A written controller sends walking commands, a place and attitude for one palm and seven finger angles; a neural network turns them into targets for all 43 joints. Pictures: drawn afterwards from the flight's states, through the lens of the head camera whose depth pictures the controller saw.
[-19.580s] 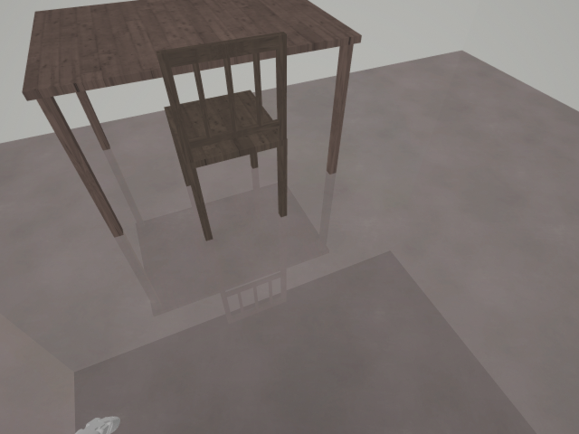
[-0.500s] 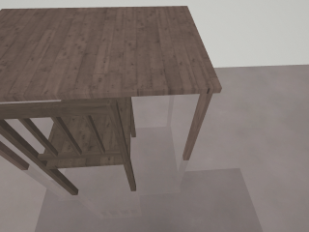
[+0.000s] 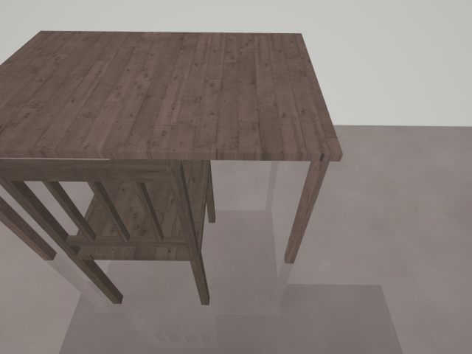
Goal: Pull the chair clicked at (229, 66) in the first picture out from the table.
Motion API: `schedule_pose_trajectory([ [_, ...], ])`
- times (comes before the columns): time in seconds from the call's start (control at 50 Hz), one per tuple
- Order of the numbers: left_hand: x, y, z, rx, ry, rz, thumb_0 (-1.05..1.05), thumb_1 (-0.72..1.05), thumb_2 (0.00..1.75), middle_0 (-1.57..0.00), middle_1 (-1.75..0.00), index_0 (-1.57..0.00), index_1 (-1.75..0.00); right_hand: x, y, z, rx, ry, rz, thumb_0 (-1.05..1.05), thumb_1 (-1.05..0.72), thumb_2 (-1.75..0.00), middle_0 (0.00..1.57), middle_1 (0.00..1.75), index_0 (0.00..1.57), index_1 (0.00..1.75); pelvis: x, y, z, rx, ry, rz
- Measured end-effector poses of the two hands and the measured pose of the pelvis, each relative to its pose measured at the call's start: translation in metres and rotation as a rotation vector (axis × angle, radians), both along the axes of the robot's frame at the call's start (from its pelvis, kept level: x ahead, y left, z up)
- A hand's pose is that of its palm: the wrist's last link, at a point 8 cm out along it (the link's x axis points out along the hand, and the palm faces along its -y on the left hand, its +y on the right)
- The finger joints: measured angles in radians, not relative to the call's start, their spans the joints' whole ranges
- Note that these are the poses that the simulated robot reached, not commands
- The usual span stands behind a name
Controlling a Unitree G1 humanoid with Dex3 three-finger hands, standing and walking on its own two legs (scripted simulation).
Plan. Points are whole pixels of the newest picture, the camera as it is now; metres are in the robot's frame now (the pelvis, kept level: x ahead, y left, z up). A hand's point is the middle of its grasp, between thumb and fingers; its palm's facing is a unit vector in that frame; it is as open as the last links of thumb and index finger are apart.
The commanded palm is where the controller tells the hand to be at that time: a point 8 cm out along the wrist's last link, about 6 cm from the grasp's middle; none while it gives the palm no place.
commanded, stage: look again from close up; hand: left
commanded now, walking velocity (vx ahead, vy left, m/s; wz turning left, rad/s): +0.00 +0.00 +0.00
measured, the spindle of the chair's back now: (111, 212) +0.44 +0.35 -0.12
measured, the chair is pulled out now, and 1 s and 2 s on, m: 0.00 0.00 0.00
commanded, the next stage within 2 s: raise the hand toward the chair's back in 0.94 s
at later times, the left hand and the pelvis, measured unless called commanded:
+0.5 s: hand out of the picture +0.02 +0.21 -0.18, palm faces -0.01 -0.98 -0.22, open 7.3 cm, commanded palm none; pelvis -0.01 +0.04 +0.00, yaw -2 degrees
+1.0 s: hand out of the picture -0.03 +0.21 -0.18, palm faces -0.01 -0.99 -0.15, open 7.4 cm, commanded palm none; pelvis -0.01 +0.05 +0.00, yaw -2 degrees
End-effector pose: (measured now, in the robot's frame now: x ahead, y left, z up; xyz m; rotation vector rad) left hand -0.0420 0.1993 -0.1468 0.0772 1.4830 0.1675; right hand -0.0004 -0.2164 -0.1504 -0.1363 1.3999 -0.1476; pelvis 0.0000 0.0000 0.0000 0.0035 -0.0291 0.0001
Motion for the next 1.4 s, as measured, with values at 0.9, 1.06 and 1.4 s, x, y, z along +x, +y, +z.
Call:
schedule_pose_trajectory([
  [0.9, 0.018, 0.06, -0.005, 0.009, -0.042, -0.082, 0.01, 0.91, 0.9, -0.2, -0.3, -0.2, -0.3, -0.038, 0.056, 0.0, 0.011, 0.027, -0.028, 0.0, -0.91, -0.9, 0.2, 0.3, 0.2, 0.3, -0.011, 0.052, -0.004, -0.001, 0.01, -0.039],
  [1.06, 0.014, 0.056, -0.007, 0.006, -0.037, -0.078, 0.0, 0.9, 0.9, -0.2, -0.3, -0.2, -0.3, -0.024, 0.055, 0.0, 0.005, -0.001, -0.021, 0.01, -0.91, -0.9, 0.2, 0.3, 0.2, 0.3, -0.01, 0.052, -0.004, -0.007, 0.01, -0.037],
  [1.4, 0.212, 0.015, 0.122, -0.154, -1.519, -0.102, 0.02, 0.7, 0.81, -0.17, -0.26, -0.18, -0.27, 0.137, -0.01, 0.059, -0.154, -0.839, 0.18, 0.01, -0.91, -0.9, 0.2, 0.3, 0.2, 0.3, -0.042, 0.028, -0.057, 0.011, 0.191, -0.018],
])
